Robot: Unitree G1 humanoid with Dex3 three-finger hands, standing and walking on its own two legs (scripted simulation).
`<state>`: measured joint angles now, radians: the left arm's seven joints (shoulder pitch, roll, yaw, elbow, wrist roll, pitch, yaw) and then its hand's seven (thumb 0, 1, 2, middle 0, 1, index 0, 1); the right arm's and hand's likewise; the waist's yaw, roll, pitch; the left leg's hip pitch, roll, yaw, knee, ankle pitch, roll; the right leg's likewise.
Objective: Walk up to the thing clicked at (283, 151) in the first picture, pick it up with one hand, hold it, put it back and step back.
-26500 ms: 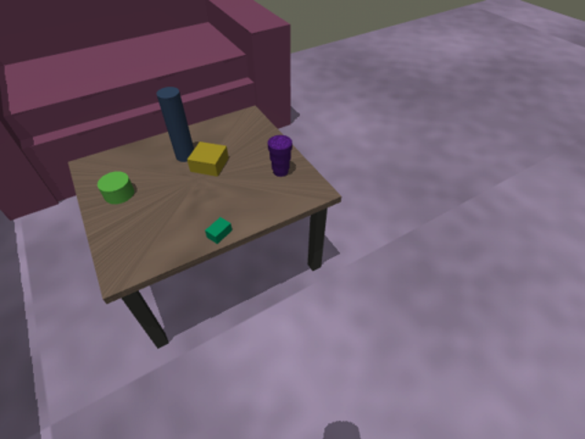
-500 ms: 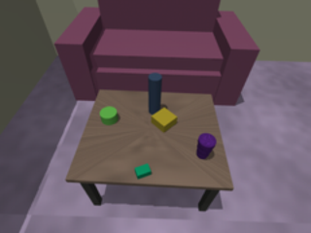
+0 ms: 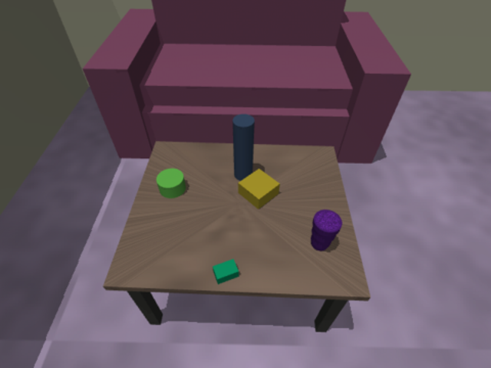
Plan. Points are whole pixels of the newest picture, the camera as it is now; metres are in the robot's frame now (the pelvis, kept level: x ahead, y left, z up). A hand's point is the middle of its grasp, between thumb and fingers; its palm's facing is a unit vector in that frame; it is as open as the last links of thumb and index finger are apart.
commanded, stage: stand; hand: right
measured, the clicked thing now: (323, 232) +0.55 -0.22 -0.29
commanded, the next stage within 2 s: step back in 0.94 s
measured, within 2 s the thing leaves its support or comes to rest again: neither
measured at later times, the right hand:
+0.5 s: hand out of the picture +0.08 -0.25 -0.16, palm faces -0.02 +0.94 -0.35, open 7.4 cm
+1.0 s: hand out of the picture +0.07 -0.26 -0.16, palm faces -0.01 +0.94 -0.34, open 7.4 cm
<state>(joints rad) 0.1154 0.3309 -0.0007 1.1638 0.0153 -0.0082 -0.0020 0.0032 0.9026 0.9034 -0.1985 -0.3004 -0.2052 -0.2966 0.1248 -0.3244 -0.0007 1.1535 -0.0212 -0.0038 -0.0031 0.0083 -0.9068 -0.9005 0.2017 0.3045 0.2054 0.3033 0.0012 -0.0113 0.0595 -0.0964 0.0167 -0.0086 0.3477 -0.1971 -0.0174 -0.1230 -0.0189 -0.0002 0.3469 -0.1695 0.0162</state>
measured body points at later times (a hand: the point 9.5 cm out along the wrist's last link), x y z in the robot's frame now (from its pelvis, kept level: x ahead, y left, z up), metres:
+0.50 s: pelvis +0.01 +0.00 +0.00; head +0.02 +0.00 +0.45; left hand +0.09 +0.29 -0.14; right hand +0.08 -0.30 -0.13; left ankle +0.00 +0.13 -0.75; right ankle +0.02 -0.13 -0.75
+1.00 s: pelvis +0.00 +0.00 +0.00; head +0.02 +0.00 +0.45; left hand +0.08 +0.30 -0.14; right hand +0.07 -0.31 -0.14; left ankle +0.00 +0.13 -0.75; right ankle +0.02 -0.13 -0.75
